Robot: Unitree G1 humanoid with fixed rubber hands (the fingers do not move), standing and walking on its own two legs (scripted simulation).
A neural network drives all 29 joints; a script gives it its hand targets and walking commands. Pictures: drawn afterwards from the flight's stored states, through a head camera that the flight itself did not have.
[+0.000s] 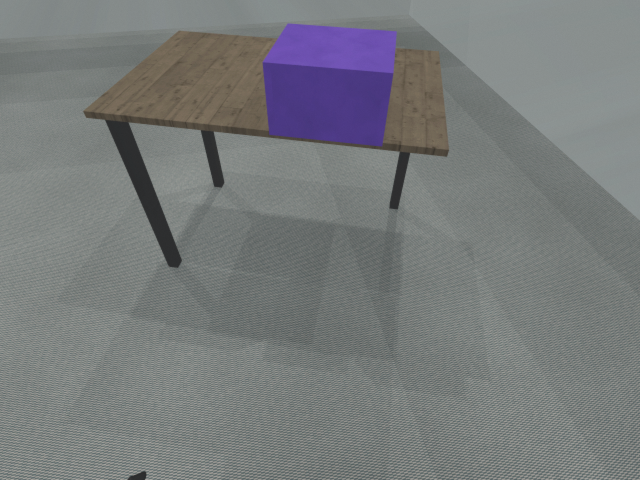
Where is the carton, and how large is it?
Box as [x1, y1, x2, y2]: [263, 23, 396, 146]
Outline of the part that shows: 288,23 263,61 269,134 381,146 393,72 396,31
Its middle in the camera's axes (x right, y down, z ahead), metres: +0.03 -0.40 +0.98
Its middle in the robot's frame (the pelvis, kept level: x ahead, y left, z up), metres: +1.02 -0.03 +0.03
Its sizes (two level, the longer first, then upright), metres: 0.287 0.252 0.182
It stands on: a table, 0.70 m high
